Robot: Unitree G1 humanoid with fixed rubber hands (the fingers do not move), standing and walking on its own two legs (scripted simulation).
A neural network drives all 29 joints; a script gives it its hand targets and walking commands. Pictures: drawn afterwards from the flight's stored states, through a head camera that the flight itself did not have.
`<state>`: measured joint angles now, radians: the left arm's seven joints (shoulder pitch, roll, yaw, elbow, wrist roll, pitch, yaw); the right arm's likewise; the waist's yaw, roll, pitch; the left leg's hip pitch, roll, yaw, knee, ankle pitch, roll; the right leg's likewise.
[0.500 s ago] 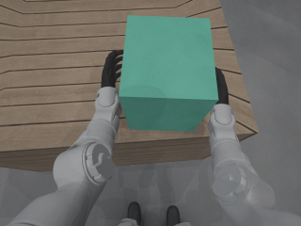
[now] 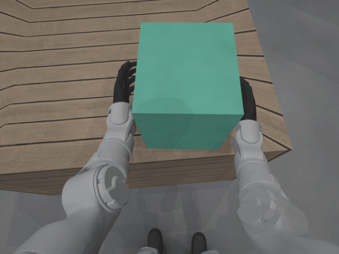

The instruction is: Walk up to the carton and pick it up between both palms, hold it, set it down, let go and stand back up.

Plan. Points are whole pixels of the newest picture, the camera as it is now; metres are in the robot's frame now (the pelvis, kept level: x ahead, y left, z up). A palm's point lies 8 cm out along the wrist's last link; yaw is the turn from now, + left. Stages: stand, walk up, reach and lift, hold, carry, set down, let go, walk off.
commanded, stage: reach and lift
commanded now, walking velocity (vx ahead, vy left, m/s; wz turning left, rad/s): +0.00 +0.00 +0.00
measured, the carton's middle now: (184, 93) +0.49 -0.02 -0.02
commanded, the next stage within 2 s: none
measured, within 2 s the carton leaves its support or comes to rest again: neither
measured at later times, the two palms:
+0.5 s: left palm (123, 97) +0.47 +0.13 +0.00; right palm (245, 113) +0.43 -0.16 -0.01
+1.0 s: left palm (123, 99) +0.47 +0.13 +0.00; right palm (245, 115) +0.43 -0.16 -0.02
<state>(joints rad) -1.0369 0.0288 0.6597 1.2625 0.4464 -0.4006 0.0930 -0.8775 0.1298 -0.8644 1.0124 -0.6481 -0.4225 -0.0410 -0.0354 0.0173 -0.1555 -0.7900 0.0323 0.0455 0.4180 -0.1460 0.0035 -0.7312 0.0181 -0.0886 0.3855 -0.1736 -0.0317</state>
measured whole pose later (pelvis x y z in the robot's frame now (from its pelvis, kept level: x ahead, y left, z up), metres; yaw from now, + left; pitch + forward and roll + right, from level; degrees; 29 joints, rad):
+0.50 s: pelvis +0.00 +0.01 +0.00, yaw +0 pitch +30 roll -1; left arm -1.05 0.03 0.64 1.28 0.42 -0.40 0.11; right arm -0.89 0.11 -0.88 1.05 -0.63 -0.43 -0.03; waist -0.04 0.02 -0.16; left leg -0.81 0.03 0.06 0.42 -0.14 0.01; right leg -0.74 0.01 -0.10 0.38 -0.17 -0.03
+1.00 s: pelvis -0.01 +0.00 -0.01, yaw -1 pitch +33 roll -1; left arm -1.08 0.07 0.56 1.41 0.32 -0.49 0.13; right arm -0.90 0.05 -0.80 1.18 -0.57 -0.53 -0.07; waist -0.04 0.02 -0.22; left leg -0.88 0.04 0.06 0.45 -0.15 0.01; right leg -0.82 0.02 -0.10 0.40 -0.16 -0.03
